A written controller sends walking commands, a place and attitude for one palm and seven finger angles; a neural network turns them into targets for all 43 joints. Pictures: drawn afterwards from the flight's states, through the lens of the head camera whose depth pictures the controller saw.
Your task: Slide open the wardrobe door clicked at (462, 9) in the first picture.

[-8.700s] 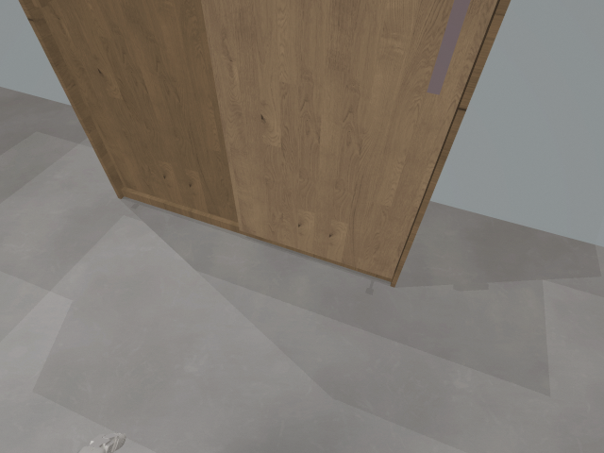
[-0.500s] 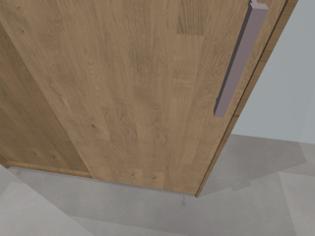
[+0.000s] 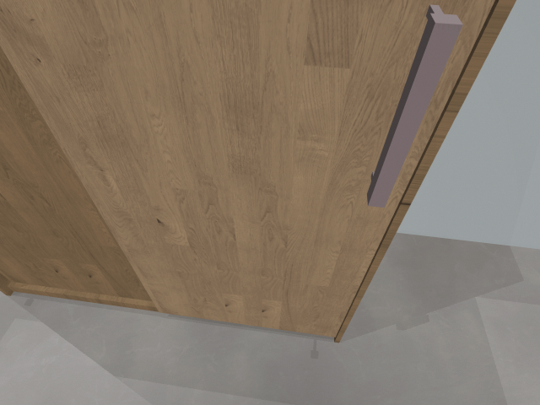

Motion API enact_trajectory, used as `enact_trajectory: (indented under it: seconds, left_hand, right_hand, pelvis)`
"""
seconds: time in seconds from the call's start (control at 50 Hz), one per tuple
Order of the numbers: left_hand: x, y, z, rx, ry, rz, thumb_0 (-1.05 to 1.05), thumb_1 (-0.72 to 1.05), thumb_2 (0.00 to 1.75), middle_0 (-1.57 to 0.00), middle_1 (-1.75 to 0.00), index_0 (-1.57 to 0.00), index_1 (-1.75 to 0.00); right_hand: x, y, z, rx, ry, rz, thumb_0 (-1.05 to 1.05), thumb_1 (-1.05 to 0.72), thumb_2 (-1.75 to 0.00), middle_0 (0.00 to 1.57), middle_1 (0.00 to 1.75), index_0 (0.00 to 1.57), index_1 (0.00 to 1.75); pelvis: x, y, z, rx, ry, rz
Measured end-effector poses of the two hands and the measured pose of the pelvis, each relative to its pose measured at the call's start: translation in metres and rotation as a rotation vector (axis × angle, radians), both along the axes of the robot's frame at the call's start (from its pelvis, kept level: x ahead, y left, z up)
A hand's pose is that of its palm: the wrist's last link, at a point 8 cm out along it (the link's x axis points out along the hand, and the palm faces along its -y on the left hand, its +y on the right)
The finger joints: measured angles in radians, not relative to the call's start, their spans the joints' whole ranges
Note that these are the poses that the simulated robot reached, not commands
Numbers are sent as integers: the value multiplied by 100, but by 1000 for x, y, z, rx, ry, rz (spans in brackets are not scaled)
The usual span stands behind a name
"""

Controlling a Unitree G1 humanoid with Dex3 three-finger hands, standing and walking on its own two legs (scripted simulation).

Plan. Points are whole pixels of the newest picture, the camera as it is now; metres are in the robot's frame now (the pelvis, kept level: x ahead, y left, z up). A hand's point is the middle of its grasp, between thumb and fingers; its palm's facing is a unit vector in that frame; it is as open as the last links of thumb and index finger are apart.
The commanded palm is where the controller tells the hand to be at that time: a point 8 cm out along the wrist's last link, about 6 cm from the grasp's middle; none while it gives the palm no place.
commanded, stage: look again from close up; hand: right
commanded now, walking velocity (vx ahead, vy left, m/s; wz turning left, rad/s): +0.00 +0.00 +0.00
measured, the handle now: (400, 121) +0.45 -0.15 +0.21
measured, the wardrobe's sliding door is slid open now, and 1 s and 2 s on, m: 0.00 0.00 0.00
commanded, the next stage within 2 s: raise the hand with hooked fingers in 0.66 s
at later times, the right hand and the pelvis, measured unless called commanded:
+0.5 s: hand out of the picture +0.03 -0.19 -0.17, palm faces -0.01 +0.97 -0.24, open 7.4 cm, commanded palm none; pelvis +0.00 +0.01 +0.00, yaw +0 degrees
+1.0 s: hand (422, 353) +0.20 -0.18 +0.03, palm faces +0.18 +0.98 -0.05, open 7.8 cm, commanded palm +0.11 -0.24 -0.03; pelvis -0.03 +0.02 -0.03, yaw -1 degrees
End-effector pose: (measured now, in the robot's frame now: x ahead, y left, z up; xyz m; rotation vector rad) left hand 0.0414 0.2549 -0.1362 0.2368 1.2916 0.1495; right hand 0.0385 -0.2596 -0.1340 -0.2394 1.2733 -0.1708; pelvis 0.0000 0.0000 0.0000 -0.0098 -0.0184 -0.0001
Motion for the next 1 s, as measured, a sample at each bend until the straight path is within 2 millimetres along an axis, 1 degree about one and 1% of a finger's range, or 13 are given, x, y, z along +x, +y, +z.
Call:
enact_trajectory:
  seconds: [0.24,0.52,0.78,0.8,0.82,0.88,0.92,0.94,0.96,0.98,1.0]
  left_hand:
    - [-9,4,0,-4,26,1,1,91,90,-20,-30,-20,-30]
    - [-7,3,-1,-18,24,1,1,91,90,-20,-30,-20,-30]
    - [-7,9,-1,-12,21,6,1,91,90,-20,-30,-20,-30]
    - [-4,9,0,-10,-13,15,1,91,90,-20,-30,-20,-30]
    - [1,9,3,1,-74,10,1,91,90,-20,-30,-20,-30]
    - [25,7,13,10,-285,-12,1,91,90,-20,-30,-20,-30]
    - [44,6,17,0,-406,-26,1,91,90,-20,-30,-20,-30]
    - [54,6,19,-5,-460,-32,1,91,90,-20,-30,-20,-30]
    - [64,6,20,-11,-510,-38,1,90,90,-20,-30,-20,-30]
    - [74,7,22,-17,-558,-46,1,90,90,-20,-30,-20,-30]
    - [83,7,23,-22,-602,-56,1,90,90,-21,-30,-20,-30]
  right_hand:
    - [-3,8,-1,12,13,4,0,-90,-90,20,30,20,30]
    - [-12,21,-3,28,30,-6,0,-90,-90,20,30,20,30]
    - [-17,25,-4,22,33,-13,0,-90,-90,20,30,20,30]
    - [-8,25,2,31,-26,-72,1,-90,-90,20,30,20,30]
    - [10,21,16,26,-154,-117,1,-90,-90,20,31,20,31]
    - [70,16,83,-15,-631,-136,2,-88,-89,20,32,21,32]
    - [104,16,124,-12,-909,-108,2,-86,-88,20,33,21,33]
    - [115,17,140,0,-1031,-80,2,-85,-88,21,34,21,34]
    - [124,19,152,19,-1139,-46,1,-83,-87,21,35,21,35]
    - [128,22,159,45,-1230,-4,1,-82,-87,20,36,21,36]
    - [130,26,161,76,-1300,46,1,-80,-86,20,37,21,37]
  pelvis:
    - [-2,5,1,-1,3,-1]
    - [-2,11,1,-1,6,0]
    - [-2,15,1,4,9,0]
    - [-3,14,0,6,9,-2]
    - [-5,14,-1,2,4,-1]
    - [-9,14,-5,-8,12,-22]
    - [-14,14,-11,-6,37,-36]
    - [-16,15,-14,-6,57,-34]
    - [-19,16,-19,-8,80,-28]
    - [-22,18,-25,-9,102,-22]
    - [-25,19,-30,-10,122,-18]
